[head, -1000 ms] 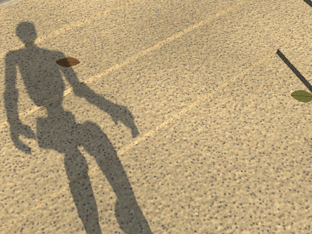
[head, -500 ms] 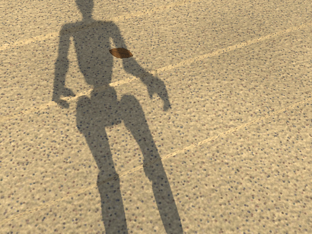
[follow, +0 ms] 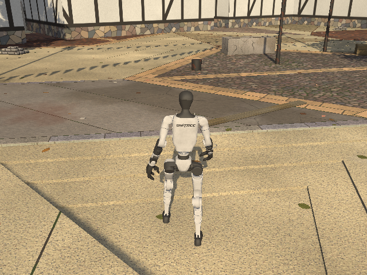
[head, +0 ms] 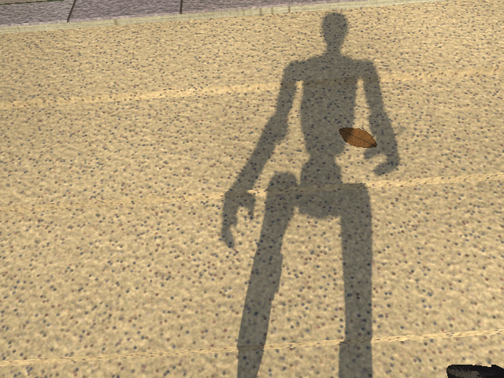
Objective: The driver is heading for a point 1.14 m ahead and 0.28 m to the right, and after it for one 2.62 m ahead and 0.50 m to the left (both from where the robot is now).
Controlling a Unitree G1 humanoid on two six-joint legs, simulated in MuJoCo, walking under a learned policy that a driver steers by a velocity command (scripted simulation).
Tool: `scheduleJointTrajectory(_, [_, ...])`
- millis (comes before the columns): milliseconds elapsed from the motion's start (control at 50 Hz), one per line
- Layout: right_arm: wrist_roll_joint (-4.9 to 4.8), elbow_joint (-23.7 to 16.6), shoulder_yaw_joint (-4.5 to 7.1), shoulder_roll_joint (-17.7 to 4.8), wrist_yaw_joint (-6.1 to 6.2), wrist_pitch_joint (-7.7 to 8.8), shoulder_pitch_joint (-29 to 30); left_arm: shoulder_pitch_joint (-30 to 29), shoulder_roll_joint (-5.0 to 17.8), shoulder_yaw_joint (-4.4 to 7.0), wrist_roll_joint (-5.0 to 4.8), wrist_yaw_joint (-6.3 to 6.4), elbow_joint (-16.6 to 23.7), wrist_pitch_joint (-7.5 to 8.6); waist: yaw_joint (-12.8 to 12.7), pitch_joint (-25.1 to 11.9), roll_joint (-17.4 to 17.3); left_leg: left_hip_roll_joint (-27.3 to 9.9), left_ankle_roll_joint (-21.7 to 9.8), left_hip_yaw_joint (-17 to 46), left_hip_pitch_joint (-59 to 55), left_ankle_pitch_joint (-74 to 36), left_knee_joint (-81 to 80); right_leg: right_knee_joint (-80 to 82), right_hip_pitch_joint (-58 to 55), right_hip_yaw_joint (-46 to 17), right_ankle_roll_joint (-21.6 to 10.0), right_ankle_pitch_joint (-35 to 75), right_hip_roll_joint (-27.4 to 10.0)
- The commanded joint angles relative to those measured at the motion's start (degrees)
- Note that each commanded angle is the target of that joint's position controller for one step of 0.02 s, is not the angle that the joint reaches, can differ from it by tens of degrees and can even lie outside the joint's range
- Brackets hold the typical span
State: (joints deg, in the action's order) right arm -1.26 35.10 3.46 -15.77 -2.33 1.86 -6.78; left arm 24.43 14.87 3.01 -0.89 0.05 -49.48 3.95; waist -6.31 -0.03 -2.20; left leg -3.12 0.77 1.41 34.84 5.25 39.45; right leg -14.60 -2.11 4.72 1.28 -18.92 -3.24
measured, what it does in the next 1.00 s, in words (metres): walks ahead: left foot, then right foot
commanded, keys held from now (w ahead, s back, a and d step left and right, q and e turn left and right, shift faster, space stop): w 0.04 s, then s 0.40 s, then w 0.52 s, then w+e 0.04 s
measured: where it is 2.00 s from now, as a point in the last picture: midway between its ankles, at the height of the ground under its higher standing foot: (299, 282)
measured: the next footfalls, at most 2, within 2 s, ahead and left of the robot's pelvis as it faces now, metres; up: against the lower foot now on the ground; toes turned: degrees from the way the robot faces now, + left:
left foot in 0.08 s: +0.19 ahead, +0.15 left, +0.00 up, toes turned +2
right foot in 0.52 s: +0.21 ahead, -0.08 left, +0.00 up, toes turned +1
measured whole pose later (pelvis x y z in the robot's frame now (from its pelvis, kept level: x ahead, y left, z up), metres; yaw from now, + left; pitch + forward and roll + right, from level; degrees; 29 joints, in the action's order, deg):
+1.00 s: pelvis +0.25 +0.08 +0.00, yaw +1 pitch +2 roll +0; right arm -0.7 53.1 3.1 -15.3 -0.8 4.8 -10.8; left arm 17.5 16.7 3.4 -1.8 0.6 -50.0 3.5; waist -0.5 -1.3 2.0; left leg 0.7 -2.9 -2.1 13.9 14.3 26.2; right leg -52.4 20.5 -1.5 -1.6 -23.7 -1.5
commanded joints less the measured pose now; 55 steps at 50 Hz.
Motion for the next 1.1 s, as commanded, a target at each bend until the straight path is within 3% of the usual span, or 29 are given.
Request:
scheduleJointTrajectory(20, [-0.35,-7.11,0.33,-3.3,-0.78,1.8,9.64,-0.03,12.72,2.89,-1.09,-0.16,1.78,0.06,0.72,6.93,11.25,2.29,-2.4,-4.2,-2.23,3.88,-6.77,3.84,3.07,-8.13,-10.25,19.65,-12.93])
scheduleJointTrajectory(60, [0.2,-4.86,1.84,-6.03,-0.43,1.99,1.32,-1.8,13.37,2.9,-1.28,0.09,1.27,-0.51,7.05,1.87,10.82,5.17,-5.56,-5.58,-15.34,1.33,-12.79,-7.0,2.0,-4.98,-8.02,43.42,-11.34])
scheduleJointTrajectory(80, [1.04,-2.39,2.97,-8.59,0.13,1.97,-6.66,-1.66,12.34,2.49,-1.05,0.42,1.48,-0.37,10.85,-4.33,9.32,5.2,-7.18,-5.01,-28.24,-5.76,-14.33,-17.79,5.61,-2.36,-5.65,49.79,-8.42])
scheduleJointTrajectory(100, [2.59,-0.6,3.72,-12.73,1.13,1.57,-16.19,-2.61,8.91,1.03,1.16,0.57,4.06,0.38,14.0,-14.7,1.58,-6.64,-10.37,7.11,-48.22,-27.78,-9.24,-35.25,19.28,-1.35,-2.32,29.29,-5.07])
scheduleJointTrajectory(120, [3.73,-0.49,3.45,-16.4,1.41,1.16,-15.12,4.34,2.71,-1.11,1.81,0.1,4.62,1.37,8.97,-23.79,-15.54,-23.04,-21.15,29.83,-60.42,-45.24,-12.14,-53.51,35.88,-4.09,1.66,-18.04,4.28])
scheduleJointTrajectory(140, [3.36,-0.98,2.29,-11.59,1.54,0.73,-14.5,2.48,9.15,0.53,1.04,0.07,2.06,1.48,11.51,-25.58,-7.07,-21.4,-21.64,25.37,-55.56,-59.17,-10.42,-59.47,33.61,-12.61,2.41,-20.33,2.13])
scheduleJointTrajectory(160, [2.58,-0.1,1.74,-9.9,1.32,0.6,-10.83,-0.47,9.77,0.77,-0.76,-0.13,3.38,1.11,9.99,-19.57,-8.18,-19.13,-21.5,17.58,-50.78,-54.96,-11.76,-59.91,38.02,-10.04,2.67,-17.67,-0.04])
scheduleJointTrajectory(180, [1.65,0.03,0.86,-6.99,1.32,0.73,-6.2,-3.56,8.81,0.43,-0.35,0.49,3.13,0.54,8.36,-13.19,-2.99,-14.55,-18.21,13.24,-42.8,-48.0,-13.92,-55.78,37.9,-8.64,2.84,-14.37,-2.39])
scheduleJointTrajectory(220, [1.59,0.27,-0.27,-3.93,1.39,0.74,0.21,-4.06,6.84,0.32,0.35,1.33,2.6,-1.56,4.37,-7.28,-2.48,-10.19,-14.74,6.91,-28.75,-42.96,-18.15,-47.7,29.77,-8.18,3.75,-8.51,-3.8])
scheduleJointTrajectory(280, [2.73,1.84,0.59,-6.33,1.56,1.07,2.89,-2.16,4.55,-0.14,1.15,2.01,2.47,-2.85,2.11,-7.19,-4.37,-9.02,-15.0,2.29,-21.91,-47.84,-19.27,-37.53,22.06,-6.12,4.96,-2.67,-1.0])
scheduleJointTrajectory(340, [2.14,3.54,0.8,-7.39,2.42,0.03,2.76,-5.29,5.51,-0.03,1.25,2.26,3.37,-3.73,3.54,-8.68,-5.27,-9.93,-15.08,2.59,-22.99,-44.81,-19.28,-32.16,20.06,-6.21,4.12,3.78,-0.15])
scheduleJointTrajectory(440, [1.59,6.69,0.92,-8.81,3.67,-2.33,2.63,-11.47,7.5,0.7,1.21,2.36,5.45,-5.55,5.33,-3.42,-4.57,-12.22,-15.63,6.9,-22.01,-29.92,-18.65,-30.71,22.39,-6.8,1.98,-0.13,0.41])
scheduleJointTrajectory(500, [0.81,8.99,-1.06,-3.31,3.19,-2.14,2.7,-9.4,4.74,0.25,1.56,1.18,3.87,-5.35,3.06,-4.72,-1.6,-7.05,-9.58,4.96,-16.18,7.62,-18.2,-11.85,7.85,-5.81,-0.91,11.1,0.08])
scheduleJointTrajectory(520, [1.81,10.17,-1.87,-1.15,2.72,-1.78,-0.44,-10.79,7.6,0.68,2.36,1.28,4.59,-5.23,5.0,-2.52,3.88,-1.99,-5.2,2.23,-12.68,20.01,-14.03,-6.51,6.06,-12.31,-2.55,11.51,-4.48])
scheduleJointTrajectory(540, [2.76,10.28,-1.69,-1.13,2.57,-1.51,-4.0,-13.48,11.21,1.05,1.87,1.81,6.19,-4.99,9.31,-1.81,12.79,4.41,-1.8,-3.12,-11.09,23.49,-7.34,-4.39,9.28,-19.47,-7.41,2.44,-10.06])
scheduleJointTrajectory(560, [2.08,9.25,-0.81,-4.57,2.98,-1.42,0.63,-10.89,13.06,1.96,1.7,1.42,5.46,-4.41,4.88,-0.12,16.6,5.84,-0.83,-4.08,-10.31,23.69,-1.02,3.37,14.97,-28.58,-13.67,-16.88,-14.25])
scheduleJointTrajectory(600, [0.05,8.48,1.3,-9.17,3.34,-1.0,4.41,-9.44,12.95,2.17,2.18,1.4,4.41,-2.46,3.16,4.64,15.22,3.61,-1.36,-0.35,-1.85,25.57,14.17,8.05,13.93,-35.02,-15.77,-22.36,-16.25])
scheduleJointTrajectory(680, [0.39,11.05,1.35,-5.17,2.46,0.85,3.05,-9.3,9.09,1.52,0.28,1.88,3.77,-0.32,3.96,1.37,9.05,0.82,-1.76,-0.51,1.09,15.56,11.63,6.61,5.89,-24.32,-11.51,-8.65,-11.22])
scheduleJointTrajectory(740, [0.39,11.45,0.55,-2.6,1.84,1.95,4.94,-8.66,9.91,2.08,0.15,1.91,3.23,-0.13,3.33,-0.23,9.72,1.44,-0.64,-2.54,-5.29,11.52,1.53,6.62,6.95,-18.71,-11.52,-2.37,-8.99])
scheduleJointTrajectory(800, [0.07,11.83,0.34,-3.45,1.44,2.15,5.39,-7.65,11.59,2.86,-0.27,1.37,2.39,-0.29,3.04,0.29,10.71,2.02,-0.47,-3.91,-11.16,10.7,-5.55,6.32,10.29,-17.55,-12.6,-2.9,-9.58])
scheduleJointTrajectory(860, [-0.1,13.7,0.51,-4.57,1.22,2.38,1.67,-8.63,11.44,2.94,-0.99,0.88,2.07,-0.78,5.73,0.53,9.63,2.81,-1.97,-5.19,-20.55,5.53,-12.24,3.69,16.12,-16.71,-11.68,-5.22,-9.57])
scheduleJointTrajectory(900, [-0.52,17.07,1.36,-6.22,1.67,2.33,-6.59,-9.13,8.35,1.9,-0.48,0.61,2.02,-0.9,9.52,-1.26,7.98,2.74,-3.4,-4.3,-32.13,6.68,-14.81,-2.95,22.27,-14.49,-9.32,-6.03,-6.99])
scheduleJointTrajectory(920, [-0.48,18.56,2.18,-9.2,2.23,2.43,-12.69,-10.56,4.39,0.66,0.26,0.32,2.8,-0.65,11.96,-2.48,1.45,-4.91,-5.78,6.48,-39.54,12.87,-19.97,-16.44,28.8,-9.2,-6.1,-4.36,-2.58])
scheduleJointTrajectory(940, [-0.05,18.69,3.62,-16.19,2.39,2.1,-16.23,-11.36,1.38,-0.21,0.85,0.39,5.93,0.46,12.15,-3.78,-13.27,-16.83,-12.72,26.84,-47.31,24.52,-26.97,-34.99,43.36,-2.03,-2.41,-9.61,3.81])
scheduleJointTrajectory(960, [0.91,18.95,3.22,-14.73,1.78,2.83,-16.46,-13.0,6.37,0.94,-0.61,0.83,6.83,1.31,12.98,-1.81,-10.47,-20.93,-18.4,37.04,-43.77,35.85,-30.73,-46.29,49.9,-7.1,-2.67,-13.43,2.34])
scheduleJointTrajectory(980, [0.86,17.79,2.05,-10.64,1.64,3.6,-12.44,-12.61,9.11,1.69,-1.76,0.66,6.51,1.62,11.04,2.43,-7.37,-18.79,-16.58,32.35,-41.82,36.34,-31.09,-50.15,53.4,-9.59,-3.81,-7.95,-0.78])
scheduleJointTrajectory(1000, [1.09,17.04,1.34,-8.14,1.53,4.13,-9.79,-12.02,9.05,1.81,-1.77,0.49,5.6,1.67,9.84,3.52,-6.76,-15.62,-13.92,25.87,-40.19,29.91,-31.17,-50.56,53.05,-9.66,-4.26,-2.82,-2.13])
scheduleJointTrajectory(1040, [1.22,16.65,0.61,-5.94,1.53,4.32,-7.63,-12.74,7.47,1.89,-0.77,0.36,5.23,1.51,8.68,4.23,-4.47,-12.3,-10.46,15.55,-37.45,14.6,-31.65,-47.5,50.85,-10.75,-3.96,4.59,-3.62])
scheduleJointTrajectory(1100, [2.17,17.83,0.49,-5.56,1.96,4.24,-10.43,-13.19,4.59,1.5,-0.8,-0.26,5.45,0.61,8.82,2.93,-3.1,-10.16,-9.81,5.58,-36.11,-2.72,-31.64,-45.73,49.36,-10.72,-2.34,11.65,-2.06])
Velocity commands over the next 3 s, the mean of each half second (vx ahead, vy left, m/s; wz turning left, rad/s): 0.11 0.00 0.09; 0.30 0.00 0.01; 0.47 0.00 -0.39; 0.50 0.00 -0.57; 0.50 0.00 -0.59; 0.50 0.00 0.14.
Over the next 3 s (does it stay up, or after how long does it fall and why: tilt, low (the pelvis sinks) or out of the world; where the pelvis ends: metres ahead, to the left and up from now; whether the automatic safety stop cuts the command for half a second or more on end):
stays up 1.15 -0.36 0.02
